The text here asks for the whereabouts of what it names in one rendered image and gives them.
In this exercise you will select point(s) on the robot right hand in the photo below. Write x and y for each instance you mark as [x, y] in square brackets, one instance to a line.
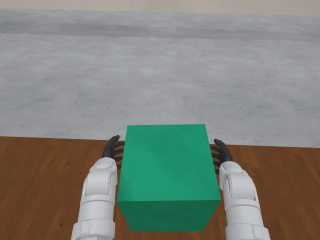
[223, 156]

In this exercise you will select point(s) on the carton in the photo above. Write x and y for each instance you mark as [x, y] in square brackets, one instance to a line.
[167, 180]

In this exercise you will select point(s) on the left robot forearm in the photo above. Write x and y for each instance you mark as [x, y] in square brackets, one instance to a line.
[95, 219]

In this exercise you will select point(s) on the robot left hand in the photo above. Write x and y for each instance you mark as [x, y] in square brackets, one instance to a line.
[109, 151]

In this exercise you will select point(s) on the right robot forearm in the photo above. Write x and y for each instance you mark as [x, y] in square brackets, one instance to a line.
[241, 204]

